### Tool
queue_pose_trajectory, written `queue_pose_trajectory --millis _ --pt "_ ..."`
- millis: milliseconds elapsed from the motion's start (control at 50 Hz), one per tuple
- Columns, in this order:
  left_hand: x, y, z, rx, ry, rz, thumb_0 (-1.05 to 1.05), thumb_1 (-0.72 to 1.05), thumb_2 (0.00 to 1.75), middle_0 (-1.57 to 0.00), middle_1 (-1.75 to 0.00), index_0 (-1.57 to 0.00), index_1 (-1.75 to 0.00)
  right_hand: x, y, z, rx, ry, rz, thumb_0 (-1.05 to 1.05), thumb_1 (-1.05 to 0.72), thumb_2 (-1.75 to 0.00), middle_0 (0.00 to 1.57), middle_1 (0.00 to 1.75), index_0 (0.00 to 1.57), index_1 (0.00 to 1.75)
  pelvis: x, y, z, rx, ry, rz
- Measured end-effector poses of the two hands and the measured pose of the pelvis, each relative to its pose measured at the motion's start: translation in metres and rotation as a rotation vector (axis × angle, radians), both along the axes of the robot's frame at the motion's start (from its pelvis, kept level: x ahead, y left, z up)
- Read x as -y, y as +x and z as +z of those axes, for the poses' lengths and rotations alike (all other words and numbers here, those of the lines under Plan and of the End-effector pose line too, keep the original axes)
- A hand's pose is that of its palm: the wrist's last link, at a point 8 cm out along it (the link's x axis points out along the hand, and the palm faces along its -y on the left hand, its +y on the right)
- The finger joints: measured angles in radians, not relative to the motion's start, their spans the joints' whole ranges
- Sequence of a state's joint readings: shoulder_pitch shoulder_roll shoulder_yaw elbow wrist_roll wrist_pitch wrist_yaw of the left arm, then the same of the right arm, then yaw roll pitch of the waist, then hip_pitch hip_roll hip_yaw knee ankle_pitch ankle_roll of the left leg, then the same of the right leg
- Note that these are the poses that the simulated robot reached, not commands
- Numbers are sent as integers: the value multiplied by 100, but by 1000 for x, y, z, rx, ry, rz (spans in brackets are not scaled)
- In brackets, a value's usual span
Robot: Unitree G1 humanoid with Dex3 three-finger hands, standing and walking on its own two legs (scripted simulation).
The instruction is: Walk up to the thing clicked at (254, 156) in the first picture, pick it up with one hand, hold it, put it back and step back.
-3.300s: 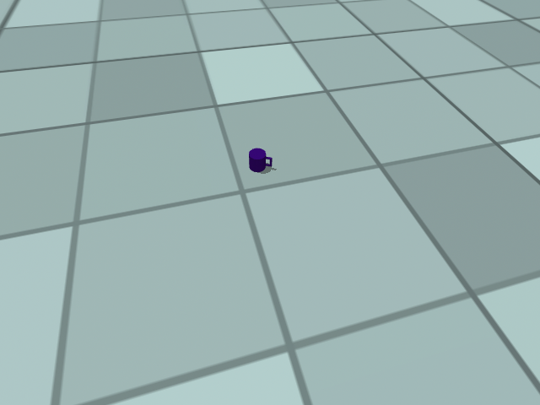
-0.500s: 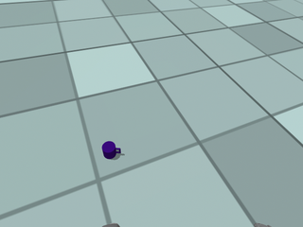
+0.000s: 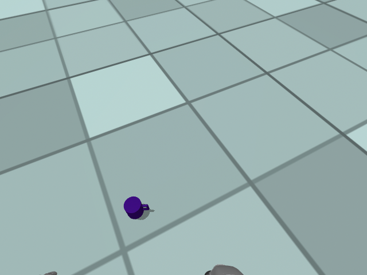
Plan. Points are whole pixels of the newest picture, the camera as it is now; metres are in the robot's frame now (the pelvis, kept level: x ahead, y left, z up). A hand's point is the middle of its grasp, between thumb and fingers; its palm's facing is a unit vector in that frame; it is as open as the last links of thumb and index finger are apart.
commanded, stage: walk up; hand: left
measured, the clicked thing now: (137, 207) +0.54 +0.23 -0.71
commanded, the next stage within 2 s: none
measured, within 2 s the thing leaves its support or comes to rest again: neither
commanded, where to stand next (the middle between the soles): +0.17 +0.02 m, yaw +0 degrees
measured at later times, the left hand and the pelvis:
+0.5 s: hand out of the picture +0.13 +0.30 -0.16, palm faces -0.01 -0.95 -0.32, open 7.4 cm; pelvis +0.05 +0.04 +0.00, yaw +0 degrees
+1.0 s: hand out of the picture +0.12 +0.28 -0.14, palm faces -0.01 -0.94 -0.34, open 7.4 cm; pelvis +0.06 +0.02 +0.02, yaw +0 degrees
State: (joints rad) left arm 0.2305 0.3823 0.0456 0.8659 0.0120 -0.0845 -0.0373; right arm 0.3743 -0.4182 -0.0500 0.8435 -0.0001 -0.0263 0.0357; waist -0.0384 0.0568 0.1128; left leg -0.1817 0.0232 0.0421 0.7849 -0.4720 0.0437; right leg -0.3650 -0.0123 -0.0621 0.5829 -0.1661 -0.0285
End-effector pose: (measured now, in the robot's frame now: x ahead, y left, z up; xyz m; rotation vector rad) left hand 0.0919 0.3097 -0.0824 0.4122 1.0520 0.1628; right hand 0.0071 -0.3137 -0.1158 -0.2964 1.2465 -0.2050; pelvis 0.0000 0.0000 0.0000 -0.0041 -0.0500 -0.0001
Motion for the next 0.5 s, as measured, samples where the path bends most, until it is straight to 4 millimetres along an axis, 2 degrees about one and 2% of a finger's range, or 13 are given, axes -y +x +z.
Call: queue_pose_trajectory --millis 100,200,280,380,500 --pt "10 18 11 35 -11 24 1 90 90 -21 -30 -20 -30 -2 48 3 24 15 49 0 -91 -90 20 30 20 30 2 22 9 5 21 4" --pt "2 21 8 -9 -6 35 1 90 90 -21 -30 -20 -30 -5 86 9 65 -6 62 0 -91 -90 20 30 20 30 -5 38 11 5 11 -3" --pt "-12 25 -9 -44 -18 56 1 90 90 -21 -30 -21 -30 -12 101 10 60 -43 54 0 -91 -90 20 30 20 30 -16 47 3 6 -6 2" --pt "-29 35 -37 -68 -60 97 1 90 90 -21 -30 -20 -30 -30 108 13 51 -89 59 0 -91 -90 20 30 20 30 -32 51 -6 9 10 6" --pt "-35 29 -45 -131 -83 107 1 90 90 -21 -30 -20 -30 -41 122 25 74 -99 77 0 -91 -90 20 30 20 30 -36 49 -1 -20 -14 2"
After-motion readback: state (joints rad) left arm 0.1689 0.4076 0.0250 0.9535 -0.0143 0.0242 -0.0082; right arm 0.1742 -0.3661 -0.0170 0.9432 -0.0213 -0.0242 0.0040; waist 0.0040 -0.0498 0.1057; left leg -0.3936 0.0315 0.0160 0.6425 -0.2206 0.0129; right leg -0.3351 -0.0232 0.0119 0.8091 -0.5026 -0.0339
